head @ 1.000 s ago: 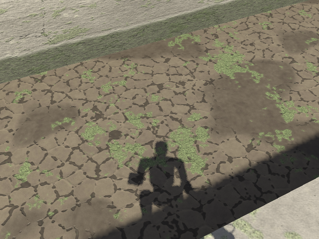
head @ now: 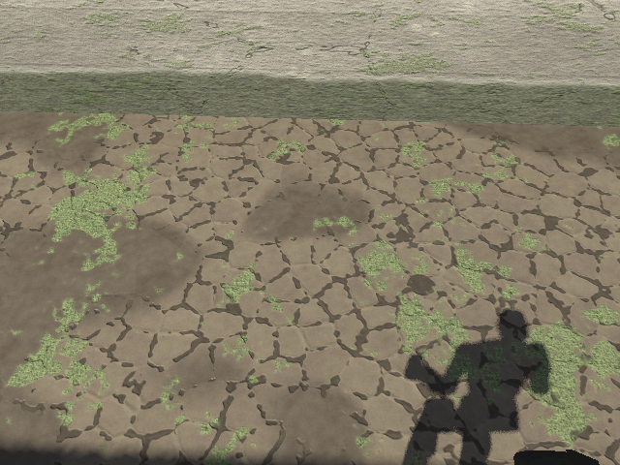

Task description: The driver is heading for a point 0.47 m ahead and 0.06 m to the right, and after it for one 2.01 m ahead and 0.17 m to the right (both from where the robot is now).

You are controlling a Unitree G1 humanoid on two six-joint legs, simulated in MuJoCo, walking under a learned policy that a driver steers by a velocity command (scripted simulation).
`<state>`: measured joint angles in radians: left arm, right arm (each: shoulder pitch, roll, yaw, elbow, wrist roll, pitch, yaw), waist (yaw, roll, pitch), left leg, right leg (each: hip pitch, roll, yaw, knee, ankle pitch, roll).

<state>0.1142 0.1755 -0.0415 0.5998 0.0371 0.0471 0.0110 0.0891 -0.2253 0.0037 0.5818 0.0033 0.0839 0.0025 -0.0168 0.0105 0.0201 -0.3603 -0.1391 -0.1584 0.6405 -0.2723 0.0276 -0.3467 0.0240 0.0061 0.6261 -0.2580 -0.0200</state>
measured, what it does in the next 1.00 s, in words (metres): shifts its weight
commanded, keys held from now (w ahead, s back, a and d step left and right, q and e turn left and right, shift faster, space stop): w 1.00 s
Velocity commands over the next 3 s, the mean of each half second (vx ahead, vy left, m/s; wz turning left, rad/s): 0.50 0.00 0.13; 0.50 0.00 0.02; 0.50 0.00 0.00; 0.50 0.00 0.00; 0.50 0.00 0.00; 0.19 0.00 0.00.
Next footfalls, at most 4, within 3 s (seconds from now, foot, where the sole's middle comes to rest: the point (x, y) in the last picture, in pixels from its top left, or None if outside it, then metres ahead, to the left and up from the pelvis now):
none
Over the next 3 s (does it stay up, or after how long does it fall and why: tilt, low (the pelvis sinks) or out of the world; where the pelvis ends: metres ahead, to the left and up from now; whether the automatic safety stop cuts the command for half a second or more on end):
stays up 0.09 0.02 0.02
